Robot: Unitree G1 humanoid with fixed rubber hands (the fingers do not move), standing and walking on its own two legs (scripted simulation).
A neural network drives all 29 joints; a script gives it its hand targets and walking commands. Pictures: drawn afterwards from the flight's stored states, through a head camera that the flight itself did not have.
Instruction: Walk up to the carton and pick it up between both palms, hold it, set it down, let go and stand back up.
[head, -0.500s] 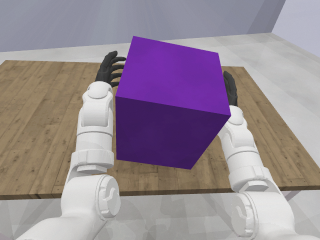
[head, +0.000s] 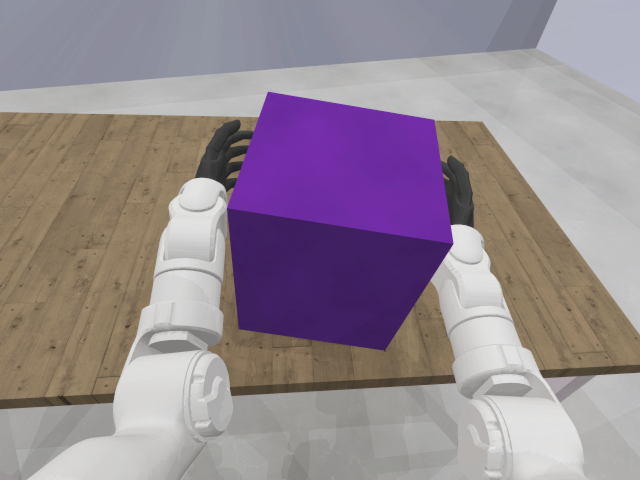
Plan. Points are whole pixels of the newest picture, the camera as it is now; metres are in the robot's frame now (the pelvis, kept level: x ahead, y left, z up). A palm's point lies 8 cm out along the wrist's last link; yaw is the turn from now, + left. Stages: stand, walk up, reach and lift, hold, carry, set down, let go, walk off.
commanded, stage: set down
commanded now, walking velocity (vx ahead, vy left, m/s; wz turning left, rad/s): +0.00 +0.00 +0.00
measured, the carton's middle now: (330, 230) +0.39 -0.04 +0.12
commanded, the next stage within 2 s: none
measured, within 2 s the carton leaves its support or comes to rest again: rests again in 1.26 s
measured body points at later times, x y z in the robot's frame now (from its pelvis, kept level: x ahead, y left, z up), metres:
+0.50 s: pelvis +0.00 +0.01 +0.00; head +0.00 +0.04 +0.45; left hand +0.46 +0.10 +0.15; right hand +0.38 -0.20 +0.13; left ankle -0.03 +0.10 -0.75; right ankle +0.01 -0.13 -0.75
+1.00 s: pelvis +0.01 +0.01 +0.00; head +0.03 +0.04 +0.45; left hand +0.47 +0.09 +0.11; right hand +0.38 -0.20 +0.10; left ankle -0.03 +0.10 -0.75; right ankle +0.01 -0.13 -0.75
